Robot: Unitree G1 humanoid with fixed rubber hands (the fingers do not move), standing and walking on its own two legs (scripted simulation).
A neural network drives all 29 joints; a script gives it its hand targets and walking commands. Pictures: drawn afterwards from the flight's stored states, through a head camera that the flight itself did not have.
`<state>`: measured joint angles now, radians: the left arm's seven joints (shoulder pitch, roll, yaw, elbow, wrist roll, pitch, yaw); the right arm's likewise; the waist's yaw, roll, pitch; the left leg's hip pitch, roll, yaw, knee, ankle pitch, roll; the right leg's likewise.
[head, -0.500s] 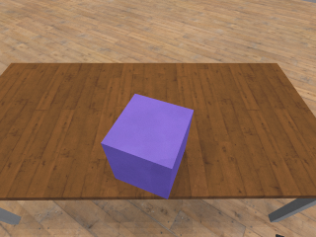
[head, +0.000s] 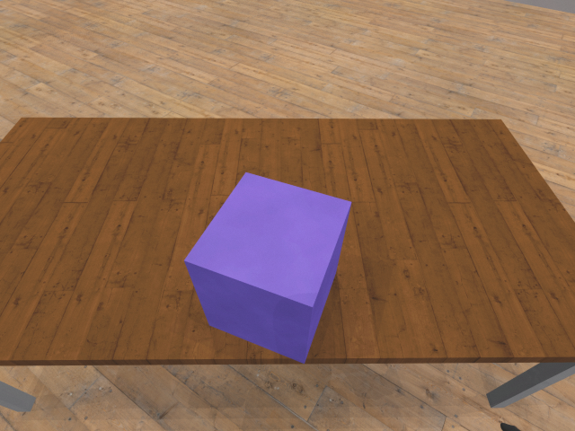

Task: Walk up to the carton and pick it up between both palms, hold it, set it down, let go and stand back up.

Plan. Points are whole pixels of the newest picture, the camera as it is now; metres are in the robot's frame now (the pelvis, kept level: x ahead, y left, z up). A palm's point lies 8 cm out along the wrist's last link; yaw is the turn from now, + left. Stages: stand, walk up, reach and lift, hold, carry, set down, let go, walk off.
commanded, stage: walk up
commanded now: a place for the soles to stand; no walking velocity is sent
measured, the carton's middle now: (275, 268) +0.42 +0.03 -0.08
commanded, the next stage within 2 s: reach and lift in 0.46 s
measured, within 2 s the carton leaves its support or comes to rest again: neither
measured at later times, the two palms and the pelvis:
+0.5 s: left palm out of the picture +0.06 +0.32 -0.10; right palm out of the picture +0.09 -0.32 -0.09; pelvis +0.00 +0.00 +0.00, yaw +0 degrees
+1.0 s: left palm (68, 427) +0.17 +0.31 -0.07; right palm out of the picture +0.12 -0.28 -0.07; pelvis -0.01 +0.00 +0.00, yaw +0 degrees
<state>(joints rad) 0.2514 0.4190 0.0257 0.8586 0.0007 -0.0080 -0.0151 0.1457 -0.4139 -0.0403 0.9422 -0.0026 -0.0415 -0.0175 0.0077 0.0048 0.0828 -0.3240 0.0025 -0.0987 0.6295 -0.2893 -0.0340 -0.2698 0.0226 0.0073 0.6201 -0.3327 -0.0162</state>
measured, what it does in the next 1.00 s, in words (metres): stands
